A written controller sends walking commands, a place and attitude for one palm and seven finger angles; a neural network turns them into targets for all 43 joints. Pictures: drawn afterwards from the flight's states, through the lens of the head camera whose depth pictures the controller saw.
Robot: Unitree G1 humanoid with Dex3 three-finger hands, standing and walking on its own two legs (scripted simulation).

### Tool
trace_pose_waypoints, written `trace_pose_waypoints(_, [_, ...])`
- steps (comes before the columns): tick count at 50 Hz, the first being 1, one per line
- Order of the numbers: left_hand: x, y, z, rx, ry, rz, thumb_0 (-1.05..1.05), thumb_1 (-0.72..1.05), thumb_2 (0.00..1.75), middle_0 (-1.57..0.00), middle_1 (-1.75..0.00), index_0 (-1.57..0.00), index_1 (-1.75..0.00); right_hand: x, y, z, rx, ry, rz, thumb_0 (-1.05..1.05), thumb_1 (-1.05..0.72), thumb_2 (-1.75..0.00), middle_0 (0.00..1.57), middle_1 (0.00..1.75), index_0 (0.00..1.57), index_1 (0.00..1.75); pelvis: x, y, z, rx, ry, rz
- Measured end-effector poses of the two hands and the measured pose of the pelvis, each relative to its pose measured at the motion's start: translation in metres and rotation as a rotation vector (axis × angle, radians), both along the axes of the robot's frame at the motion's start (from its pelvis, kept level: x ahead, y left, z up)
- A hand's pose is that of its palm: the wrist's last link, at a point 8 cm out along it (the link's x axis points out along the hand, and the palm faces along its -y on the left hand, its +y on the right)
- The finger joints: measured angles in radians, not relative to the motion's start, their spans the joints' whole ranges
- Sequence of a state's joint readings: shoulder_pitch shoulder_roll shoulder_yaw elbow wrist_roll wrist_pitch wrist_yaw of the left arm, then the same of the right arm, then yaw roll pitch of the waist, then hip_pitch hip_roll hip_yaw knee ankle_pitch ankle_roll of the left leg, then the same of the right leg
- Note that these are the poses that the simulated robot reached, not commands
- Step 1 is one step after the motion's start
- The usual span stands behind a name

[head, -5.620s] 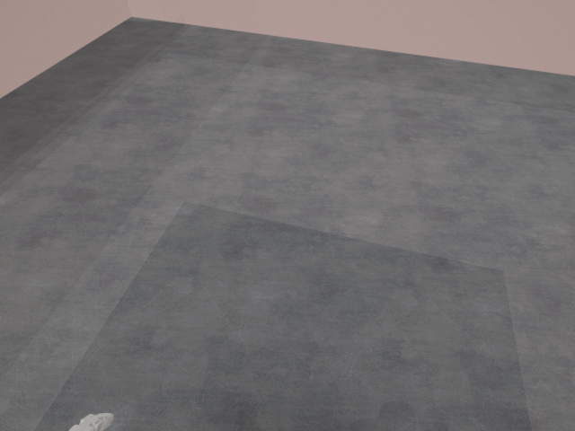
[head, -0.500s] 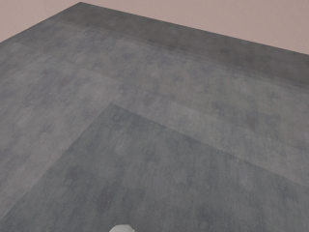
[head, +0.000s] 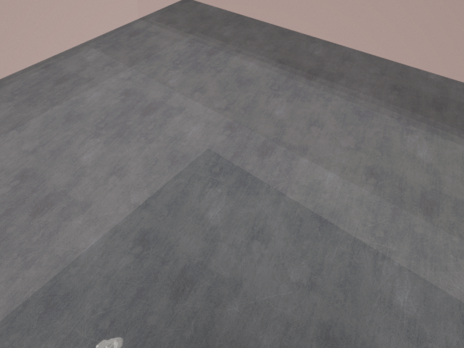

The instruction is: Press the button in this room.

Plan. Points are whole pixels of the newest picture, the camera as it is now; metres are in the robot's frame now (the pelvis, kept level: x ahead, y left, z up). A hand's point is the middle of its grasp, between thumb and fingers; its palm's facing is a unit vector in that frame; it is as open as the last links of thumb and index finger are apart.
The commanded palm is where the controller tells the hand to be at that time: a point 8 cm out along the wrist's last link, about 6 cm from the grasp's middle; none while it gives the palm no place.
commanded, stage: turn or walk to find it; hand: left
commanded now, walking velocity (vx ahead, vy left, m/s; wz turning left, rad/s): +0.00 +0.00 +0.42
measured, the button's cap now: out of the picture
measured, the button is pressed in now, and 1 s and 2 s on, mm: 0 0 0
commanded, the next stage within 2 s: none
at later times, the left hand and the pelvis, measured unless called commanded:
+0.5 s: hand out of the picture -0.05 +0.23 -0.18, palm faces +0.28 -0.93 -0.23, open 7.4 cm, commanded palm none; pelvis -0.03 +0.03 +0.00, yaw +13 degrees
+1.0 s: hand out of the picture -0.05 +0.20 -0.14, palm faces +0.43 -0.86 -0.26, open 7.4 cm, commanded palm none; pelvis -0.05 -0.01 +0.01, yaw +26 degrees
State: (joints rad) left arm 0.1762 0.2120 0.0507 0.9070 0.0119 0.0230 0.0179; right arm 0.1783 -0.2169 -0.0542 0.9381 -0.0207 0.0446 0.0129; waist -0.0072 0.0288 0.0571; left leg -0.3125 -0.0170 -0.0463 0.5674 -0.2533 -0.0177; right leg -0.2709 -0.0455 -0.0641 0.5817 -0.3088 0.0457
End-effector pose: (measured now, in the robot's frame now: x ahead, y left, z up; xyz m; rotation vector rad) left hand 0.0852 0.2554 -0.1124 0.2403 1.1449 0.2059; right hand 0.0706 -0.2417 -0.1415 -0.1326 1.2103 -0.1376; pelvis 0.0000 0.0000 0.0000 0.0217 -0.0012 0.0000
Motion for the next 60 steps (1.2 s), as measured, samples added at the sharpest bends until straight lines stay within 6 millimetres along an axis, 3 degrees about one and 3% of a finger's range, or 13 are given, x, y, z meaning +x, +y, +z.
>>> trace_pose_waypoints(6, [-0.028,-0.021,0.009,-0.009,-0.007,0.058,0.00,0.90,0.90,-0.20,-0.30,-0.20,-0.30,-0.002,-0.018,0.000,0.000,0.049,0.040,0.01,-0.91,-0.90,0.20,0.30,0.20,0.30,-0.005,-0.010,0.007,0.005,-0.019,0.067])
trace_pose_waypoints(12, [-0.062,-0.026,0.003,-0.040,0.044,0.126,0.00,0.90,0.90,-0.20,-0.30,-0.20,-0.30,-0.001,-0.021,0.009,-0.027,0.090,0.093,0.01,-0.91,-0.90,0.20,0.30,0.19,0.30,-0.008,-0.011,0.012,0.011,-0.021,0.129])
trace_pose_waypoints(17, [-0.099,-0.015,-0.011,-0.071,0.094,0.198,0.00,0.90,0.90,-0.20,-0.30,-0.20,-0.30,0.014,-0.005,0.014,-0.057,0.092,0.165,0.01,-0.91,-0.90,0.20,0.30,0.19,0.30,-0.013,-0.001,0.009,0.003,-0.018,0.173])
trace_pose_waypoints(22, [-0.140,0.011,-0.035,-0.097,0.153,0.284,0.00,0.90,0.90,-0.20,-0.30,-0.20,-0.30,0.038,0.027,0.018,-0.092,0.011,0.245,0.01,-0.91,-0.90,0.20,0.30,0.19,0.30,-0.021,0.020,-0.004,-0.014,-0.020,0.215])
trace_pose_waypoints(24, [-0.151,0.020,-0.037,-0.094,0.188,0.301,0.00,0.90,0.90,-0.20,-0.30,-0.20,-0.30,0.042,0.038,0.023,-0.092,-0.020,0.264,0.01,-0.91,-0.90,0.20,0.30,0.19,0.30,-0.025,0.024,-0.002,-0.014,-0.024,0.218])
trace_pose_waypoints(28, [-0.157,0.033,-0.027,-0.089,0.180,0.324,0.00,0.90,0.90,-0.20,-0.30,-0.20,-0.30,0.043,0.054,0.032,-0.087,-0.039,0.292,0.01,-0.91,-0.90,0.20,0.30,0.20,0.30,-0.031,0.029,0.007,-0.032,-0.022,0.245])
trace_pose_waypoints(33, [-0.149,0.039,-0.013,-0.070,0.113,0.339,0.00,0.91,0.90,-0.20,-0.30,-0.20,-0.30,0.039,0.062,0.032,-0.064,-0.028,0.320,0.01,-0.91,-0.90,0.21,0.30,0.20,0.30,-0.036,0.029,0.013,-0.040,-0.014,0.285])
trace_pose_waypoints(38, [-0.135,0.031,-0.004,-0.047,0.041,0.343,0.00,0.91,0.90,-0.20,-0.30,-0.20,-0.30,0.030,0.053,0.023,-0.042,-0.001,0.333,0.01,-0.90,-0.90,0.21,0.30,0.20,0.30,-0.041,0.018,0.011,-0.035,-0.009,0.328])
trace_pose_waypoints(43, [-0.131,0.010,-0.001,-0.011,-0.024,0.354,0.00,0.90,0.90,-0.20,-0.30,-0.20,-0.30,0.025,0.031,0.003,-0.019,0.034,0.343,0.01,-0.90,-0.90,0.21,0.30,0.20,0.30,-0.043,-0.001,0.002,-0.015,-0.003,0.368])
trace_pose_waypoints(52, [-0.176,-0.021,0.001,-0.044,0.024,0.450,0.00,0.90,0.90,-0.20,-0.30,-0.20,-0.30,0.028,0.017,0.009,-0.048,0.088,0.413,0.01,-0.91,-0.90,0.20,0.30,0.20,0.30,-0.050,-0.008,0.010,0.003,-0.020,0.469])
trace_pose_waypoints(56, [-0.203,-0.022,-0.008,-0.071,0.048,0.505,0.00,0.90,0.90,-0.20,-0.30,-0.20,-0.30,0.034,0.029,0.013,-0.076,0.098,0.471,0.01,-0.91,-0.90,0.20,0.30,0.19,0.30,-0.055,-0.003,0.008,0.003,-0.018,0.512])
trace_pose_waypoints(60, [-0.240,-0.014,-0.026,-0.103,0.081,0.574,0.00,0.90,0.90,-0.20,-0.30,-0.20,-0.30,0.047,0.056,0.016,-0.105,0.059,0.545,0.01,-0.91,-0.90,0.20,0.30,0.19,0.30,-0.066,0.011,0.000,-0.015,-0.018,0.556])
